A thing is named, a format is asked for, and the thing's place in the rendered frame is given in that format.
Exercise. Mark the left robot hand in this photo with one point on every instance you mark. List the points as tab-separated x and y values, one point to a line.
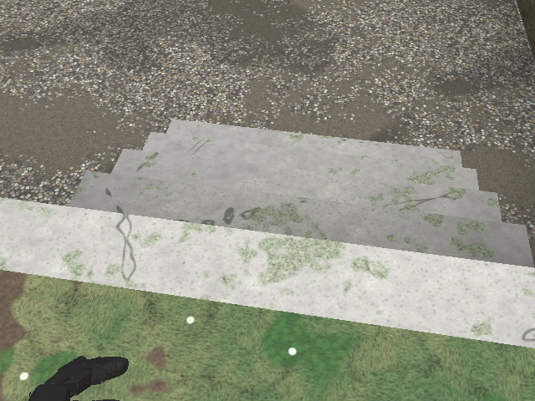
76	376

